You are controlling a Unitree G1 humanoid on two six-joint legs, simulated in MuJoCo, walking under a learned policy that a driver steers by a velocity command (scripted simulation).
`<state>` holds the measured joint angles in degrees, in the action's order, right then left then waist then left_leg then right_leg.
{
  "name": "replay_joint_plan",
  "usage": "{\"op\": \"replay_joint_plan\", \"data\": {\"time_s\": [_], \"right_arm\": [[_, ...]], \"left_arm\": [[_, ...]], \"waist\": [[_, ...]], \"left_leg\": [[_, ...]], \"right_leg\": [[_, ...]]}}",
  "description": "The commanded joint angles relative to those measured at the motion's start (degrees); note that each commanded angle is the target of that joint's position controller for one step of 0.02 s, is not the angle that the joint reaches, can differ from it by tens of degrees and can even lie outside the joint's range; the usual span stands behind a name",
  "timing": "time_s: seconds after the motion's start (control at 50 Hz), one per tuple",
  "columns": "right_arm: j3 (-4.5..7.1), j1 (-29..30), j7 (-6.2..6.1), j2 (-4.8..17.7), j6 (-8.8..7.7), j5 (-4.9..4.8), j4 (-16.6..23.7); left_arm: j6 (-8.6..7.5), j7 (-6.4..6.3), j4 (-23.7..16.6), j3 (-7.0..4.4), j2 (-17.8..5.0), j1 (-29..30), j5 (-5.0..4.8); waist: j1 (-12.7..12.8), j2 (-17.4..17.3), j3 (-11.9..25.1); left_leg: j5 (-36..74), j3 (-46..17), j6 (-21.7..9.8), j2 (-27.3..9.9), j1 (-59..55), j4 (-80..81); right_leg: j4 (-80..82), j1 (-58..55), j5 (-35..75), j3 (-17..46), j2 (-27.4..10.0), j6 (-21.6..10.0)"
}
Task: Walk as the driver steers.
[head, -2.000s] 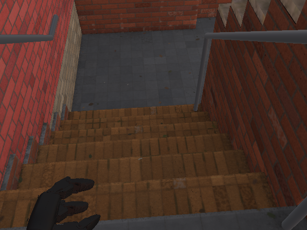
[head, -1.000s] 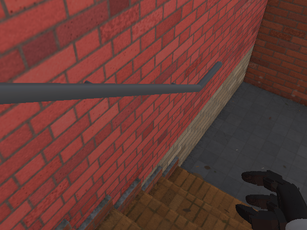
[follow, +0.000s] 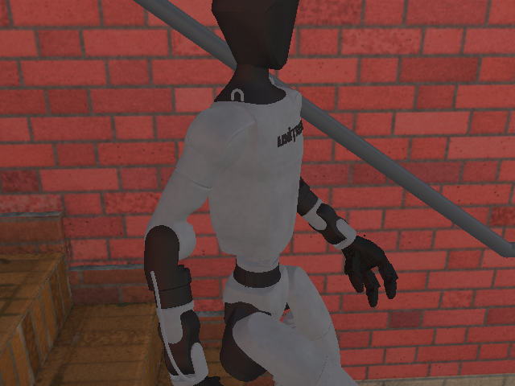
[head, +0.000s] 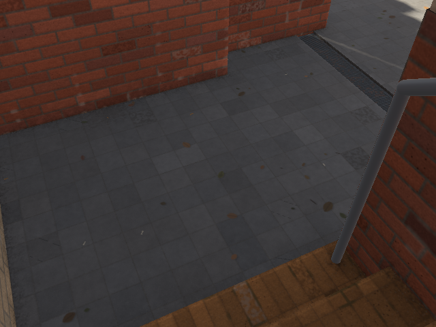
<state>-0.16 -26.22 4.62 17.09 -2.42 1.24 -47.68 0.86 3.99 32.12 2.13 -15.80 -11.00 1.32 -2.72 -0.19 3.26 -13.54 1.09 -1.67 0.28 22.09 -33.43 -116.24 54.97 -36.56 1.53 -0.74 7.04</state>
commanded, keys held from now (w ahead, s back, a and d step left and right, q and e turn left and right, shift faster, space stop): q+shift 0.76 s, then shift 0.14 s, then e+shift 0.10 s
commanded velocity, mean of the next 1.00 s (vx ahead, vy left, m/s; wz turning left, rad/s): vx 0.01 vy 0.00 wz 0.68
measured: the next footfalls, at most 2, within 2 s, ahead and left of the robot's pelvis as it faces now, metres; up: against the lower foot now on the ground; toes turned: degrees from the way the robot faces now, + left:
right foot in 0.34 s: -0.02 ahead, -0.17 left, +0.18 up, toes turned +14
left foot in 0.88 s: -0.12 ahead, +0.04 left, +0.18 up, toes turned +45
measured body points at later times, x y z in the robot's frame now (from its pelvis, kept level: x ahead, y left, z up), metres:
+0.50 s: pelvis -0.05 -0.10 +0.08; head -0.02 -0.08 +0.53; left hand -0.06 +0.16 -0.03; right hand +0.19 -0.27 -0.03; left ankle +0.05 +0.10 -0.56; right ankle -0.06 -0.18 -0.54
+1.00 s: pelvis -0.07 -0.06 +0.12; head -0.04 -0.06 +0.57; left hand -0.15 +0.28 +0.06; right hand +0.22 -0.14 +0.02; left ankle -0.14 +0.01 -0.54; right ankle -0.01 -0.18 -0.49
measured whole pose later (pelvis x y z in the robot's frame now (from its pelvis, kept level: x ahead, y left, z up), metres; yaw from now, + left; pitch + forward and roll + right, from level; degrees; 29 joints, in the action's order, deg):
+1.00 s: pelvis -0.07 -0.06 +0.12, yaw +42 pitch +4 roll +5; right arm 2.5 -12.4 2.5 16.5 -6.7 2.5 -37.1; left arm -5.1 1.7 40.8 -2.6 -22.0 -7.5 2.2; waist 0.8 2.1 1.4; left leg -30.4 6.3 -3.3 4.5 32.0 -59.2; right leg -82.3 39.9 -34.3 5.7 -5.3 3.4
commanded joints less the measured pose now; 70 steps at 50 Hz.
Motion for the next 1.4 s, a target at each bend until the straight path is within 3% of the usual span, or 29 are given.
{"op": "replay_joint_plan", "data": {"time_s": [0.02,0.08,0.12,0.2,0.34,0.36,0.38,0.4,0.44,0.5,0.54,0.58,0.66,0.7,0.78,0.88,0.92,0.94,0.98,1.0,1.02,1.04,1.08,1.14,1.18,1.24,1.28,1.36,1.4], "right_arm": [[1.2,9.06,-1.97,10.76,-3.37,1.44,7.64],[2.83,-8.02,-4.54,10.83,-3.78,2.55,1.41],[4.35,-10.49,-4.23,15.33,-3.93,2.6,0.7],[3.61,-13.8,-5.42,10.42,-4.95,3.6,-1.23],[4.1,7.02,-4.26,13.04,-3.52,5.29,6.78],[1.81,8.17,-2.97,5.49,-2.45,6.19,8.78],[-1.94,15.0,-1.66,-4.42,-0.86,7.81,13.82],[-3.38,24.62,-3.69,-6.77,-0.36,5.79,15.15],[-3.5,26.26,-6.32,-4.4,-1.07,2.16,14.39],[0.25,0.24,-3.75,7.2,1.02,9.4,4.95],[1.32,2.59,-1.7,6.56,2.52,8.08,6.67],[0.78,8.86,-1.16,4.15,1.7,4.7,10.06],[-0.04,24.46,0.54,-0.66,1.16,5.56,17.83],[1.79,29.69,0.85,1.6,1.16,5.26,23.08],[3.48,30.71,0.15,0.74,0.94,5.93,22.89],[6.8,12.51,-2.62,5.46,-1.06,4.44,17.42],[7.84,-4.76,-4.77,13.17,-2.49,3.24,10.82],[6.56,-6.17,-2.97,10.55,-4.7,3.02,10.64],[3.23,7.63,0.62,5.07,-8.35,0.5,14.21],[2.33,14.46,-5.37,-1.28,-2.51,-2.48,8.39],[2.37,18.27,-6.53,1.47,0.05,-1.09,11.43],[-0.78,30.75,-0.39,0.36,-3.5,1.49,16.68],[-1.26,24.38,-1.23,0.79,-3.67,3.48,11.5],[0.32,10.16,-4.89,6.09,-5.08,4.04,7.46],[-0.89,2.46,-6.18,1.67,-4.94,4.59,3.06],[-0.45,3.73,-7.04,1.97,-4.25,2.7,2.02],[0.89,6.63,-5.96,5.59,-3.84,3.52,2.38],[2.4,5.23,-6.07,6.36,-2.96,4.96,-0.61],[2.85,7.63,-5.58,6.53,-2.26,6.6,-1.84]], "left_arm": [[-1.39,0.58,-5.87,1.18,-3.35,-5.64,1.56],[-2.12,-2.8,-10.71,1.81,-1.28,3.23,1.64],[-1.87,-4.36,-13.92,1.07,-2.35,4.48,0.2],[-1.94,-4.07,-15.24,1.16,1.14,6.72,0.92],[-0.19,-1.44,-12.24,-2.21,-2.8,-3.19,-0.41],[-1.11,-3.04,-7.92,-4.13,-6.41,-13.54,0.62],[-1.19,-5.28,-2.52,-3.32,-7.81,-28.95,3.67],[-1.22,-5.53,-3.52,-1.16,-2.08,-31.53,5.82],[-1.24,-2.27,-2.96,-1.13,-1.05,-13.72,4.91],[-3.1,-1.16,-6.58,-2.37,-2.75,8.81,3.85],[-4.85,-1.73,-5.58,-1.38,-1.1,17.43,3.89],[-6.51,-4.27,-0.1,-0.33,-0.97,9.92,2.28],[-8.82,-8.56,9.51,-1.29,-4.87,-12.95,5.08],[-8.16,-7.29,9.59,-2.78,-11.57,-8.5,4.79],[-8.73,-7.6,11.09,-2.81,-11.94,-7.11,3.43],[-8.55,-3.13,6.58,-7.08,-20.98,8.96,1.81],[-7.8,-0.35,0.73,-5.96,-10.87,13.85,4.57],[-7.8,0.13,1.27,-4.38,-5.84,11.1,1.99],[-8.69,-1.11,-1.24,-4.02,-7.71,12.15,0.11],[-4.19,-4.87,6.32,-3.41,-1.94,0.79,-0.98],[-0.91,-6.63,5.56,-4.29,-4.28,-0.59,-0.44],[-3.63,-3.39,5.99,-5.0,-11.58,-4.89,3.7],[-3.11,-1.21,5.54,-5.31,-9.56,-5.44,5.88],[-4.05,-1.57,-1.08,-4.75,-7.94,10.14,4.12],[-3.57,-2.05,-1.87,-3.18,-4.57,14.51,5.09],[-2.87,-1.75,1.44,-3.43,-4.3,10.66,5.66],[-1.29,-0.44,5.87,-4.83,-6.17,8.19,5.93],[0.11,-0.01,8.08,-5.27,-4.46,10.81,4.56],[-0.86,-0.9,11.1,-7.33,-6.98,-2.83,4.65]], "waist": [[4.71,-5.62,-0.04],[-5.83,-6.25,2.97],[-3.87,-7.7,1.87],[-3.31,-9.6,3.68],[8.76,-9.85,8.78],[10.51,1.54,12.88],[16.7,18.22,3.32],[23.18,3.76,-5.18],[12.08,8.42,1.25],[-4.17,5.29,5.35],[-7.84,-1.8,2.02],[-3.63,-2.01,0.45],[10.54,1.72,-1.95],[8.32,5.89,1.03],[8.39,10.74,-0.39],[-3.01,2.55,4.66],[-6.7,-16.06,13.32],[-5.96,-2.65,15.82],[-1.35,-1.31,4.75],[6.0,2.8,4.63],[7.94,2.53,-0.16],[10.67,-4.22,-1.59],[7.79,-2.25,6.03],[-3.02,-3.59,5.41],[-6.75,-7.9,2.67],[-4.8,-5.22,-0.28],[-4.01,-5.12,-7.12],[-4.75,-8.27,-8.44],[2.04,-5.55,-6.73]], "left_leg": [[8.38,-23.22,-10.52,-10.6,0.98,10.19],[11.58,-35.92,-15.07,-19.67,-22.68,7.94],[16.47,-34.19,-16.69,-17.71,-10.78,11.97],[19.58,-32.67,-13.85,-15.23,-12.76,12.03],[17.66,-30.53,-18.28,-12.51,11.55,25.55],[4.85,-25.33,-14.47,-6.37,24.66,13.68],[-23.3,-17.32,-0.08,8.59,57.93,-5.76],[-16.22,-34.81,5.56,7.55,70.97,-10.59],[-7.71,-30.89,11.19,9.91,69.61,-21.71],[7.31,-5.25,10.44,9.0,32.35,-57.22],[16.15,-4.96,5.34,6.89,23.67,-70.46],[20.82,-6.36,2.69,3.59,32.49,-66.68],[16.67,-6.79,3.35,-1.61,52.86,-56.17],[6.93,1.39,3.16,-1.61,43.14,-59.75],[6.66,4.83,1.17,-3.36,37.12,-45.81],[1.68,12.28,-3.42,7.49,4.54,-21.09],[22.18,-16.12,-18.28,-1.26,-29.9,-6.9],[40.89,-25.59,-19.97,-12.23,-37.05,-7.08],[24.12,-34.33,-19.41,-20.11,-18.71,-7.22],[39.59,-31.52,-15.29,-23.16,-5.58,-3.38],[40.19,-23.11,-14.18,-20.8,6.21,-5.15],[15.44,-12.47,-13.22,-15.44,18.76,-11.73],[-2.08,-11.57,-11.42,-14.04,19.33,-13.04],[6.78,-22.06,-15.74,-21.29,0.38,-15.27],[4.17,-27.44,-15.42,-24.94,-8.77,-14.75],[-12.68,-21.99,-11.79,-23.35,1.11,-16.65],[-39.68,-12.86,-7.09,-19.94,18.41,-12.52],[-36.05,-13.24,-5.11,-26.8,9.38,-12.06],[-32.62,-9.37,-2.38,-26.35,5.2,-25.03]], "right_leg": [[0.36,3.68,6.22,1.15,-2.98,2.81],[-0.04,23.08,-0.24,7.04,-4.91,0.03],[-3.98,12.17,-14.68,-3.23,-0.48,-4.79],[0.01,9.26,-12.68,-3.3,1.4,-8.95],[45.48,-33.26,-11.3,-5.49,8.48,-13.01],[54.04,-48.84,17.19,11.44,1.23,-22.69],[81.04,-57.54,36.34,61.7,-24.87,-45.37],[86.5,-55.46,39.87,75.25,-30.17,-44.85],[76.6,-50.35,34.79,50.97,-18.73,-34.07],[73.58,-9.31,24.05,14.02,-11.88,-25.07],[76.22,1.01,14.59,7.41,-13.48,-20.82],[72.56,-14.39,25.61,3.48,-13.56,-18.65],[69.55,-47.06,31.11,1.77,-17.25,-15.15],[75.56,-42.5,41.05,0.74,-21.77,-17.06],[76.35,-42.49,37.0,-1.37,-24.72,-15.24],[61.37,-32.24,29.62,-8.97,-18.75,-12.13],[26.79,2.35,-2.31,-6.67,-0.94,-6.87],[26.43,6.87,-0.25,5.53,-3.29,-4.35],[30.03,15.74,2.08,11.28,-5.08,-1.15],[37.96,-8.21,4.87,16.36,-3.26,-3.04],[33.95,-13.99,17.65,11.05,1.5,-3.26],[31.46,-10.42,22.98,8.99,-3.06,-1.7],[28.19,-12.04,32.72,5.18,-2.31,-0.98],[31.14,5.51,30.2,8.87,-3.98,-2.6],[40.13,16.47,30.43,9.71,-6.81,-3.59],[56.85,8.23,45.58,3.68,-7.75,-4.27],[70.79,-12.83,52.19,-7.27,-4.16,-4.54],[87.32,-21.14,48.55,-5.15,-5.98,-9.85],[93.31,-35.01,52.51,-7.08,-5.7,-13.64]]}}
Over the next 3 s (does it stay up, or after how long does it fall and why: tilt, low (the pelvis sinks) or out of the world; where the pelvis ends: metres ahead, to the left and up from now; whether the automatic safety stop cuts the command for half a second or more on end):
stays up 0.47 0.20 -0.21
